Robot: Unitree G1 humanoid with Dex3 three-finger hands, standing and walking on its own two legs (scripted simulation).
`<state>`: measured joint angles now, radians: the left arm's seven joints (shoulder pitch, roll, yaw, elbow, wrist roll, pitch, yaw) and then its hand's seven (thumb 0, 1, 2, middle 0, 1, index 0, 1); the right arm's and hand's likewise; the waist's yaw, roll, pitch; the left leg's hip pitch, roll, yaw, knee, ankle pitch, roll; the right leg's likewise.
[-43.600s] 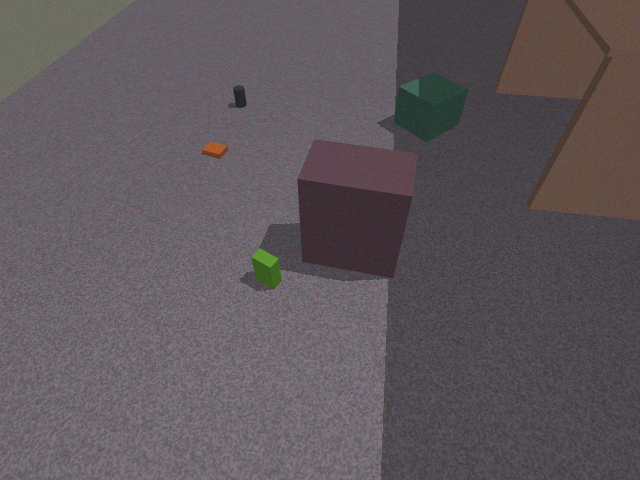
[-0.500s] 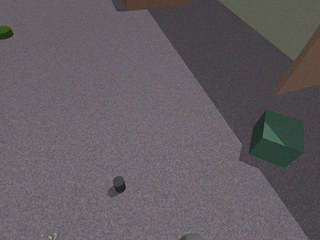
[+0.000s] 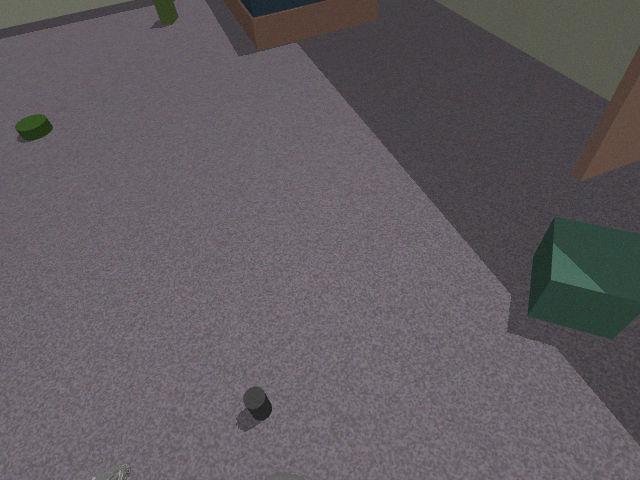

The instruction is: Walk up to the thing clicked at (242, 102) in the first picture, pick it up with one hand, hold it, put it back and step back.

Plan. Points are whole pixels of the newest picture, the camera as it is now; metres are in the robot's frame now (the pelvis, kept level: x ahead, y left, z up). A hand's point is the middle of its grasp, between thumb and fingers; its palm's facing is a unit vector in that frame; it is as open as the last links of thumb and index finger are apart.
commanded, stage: walk up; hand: left
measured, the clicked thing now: (258, 403) +0.45 +0.27 -0.71
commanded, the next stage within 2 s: none
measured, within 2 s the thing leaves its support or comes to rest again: neither
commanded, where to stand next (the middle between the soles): +0.06 +0.02 m, yaw +1 degrees
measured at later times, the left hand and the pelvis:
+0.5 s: hand out of the picture +0.02 +0.31 -0.16, palm faces -0.10 -0.93 -0.36, open 7.4 cm; pelvis -0.04 +0.03 +0.00, yaw -3 degrees
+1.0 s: hand out of the picture +0.03 +0.29 -0.15, palm faces +0.03 -0.91 -0.42, open 7.4 cm; pelvis -0.01 +0.01 -0.01, yaw +2 degrees
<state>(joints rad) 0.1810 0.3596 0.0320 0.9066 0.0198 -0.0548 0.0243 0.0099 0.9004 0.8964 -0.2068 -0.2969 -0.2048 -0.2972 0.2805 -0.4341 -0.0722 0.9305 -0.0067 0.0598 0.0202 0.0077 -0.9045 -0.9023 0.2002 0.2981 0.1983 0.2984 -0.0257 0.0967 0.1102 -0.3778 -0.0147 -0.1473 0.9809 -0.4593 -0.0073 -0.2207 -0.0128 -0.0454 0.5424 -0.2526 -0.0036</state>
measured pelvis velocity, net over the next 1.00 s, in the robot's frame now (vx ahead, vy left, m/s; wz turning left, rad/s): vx -0.01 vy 0.01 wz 0.03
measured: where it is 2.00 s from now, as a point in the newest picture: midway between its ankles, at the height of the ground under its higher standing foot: outside the picture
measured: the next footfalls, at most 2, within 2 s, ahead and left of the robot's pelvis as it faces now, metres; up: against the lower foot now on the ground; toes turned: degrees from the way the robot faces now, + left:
left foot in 0.18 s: +0.06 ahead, +0.14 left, +0.00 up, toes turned +0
right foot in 0.62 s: -0.02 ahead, -0.12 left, +0.00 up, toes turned -6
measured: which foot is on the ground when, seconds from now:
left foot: up 0.00-0.16, down 0.18-0.62, up 0.64-0.94, down 0.96-1.00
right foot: down 0.00-0.20, up 0.22-0.60, down 0.62-1.00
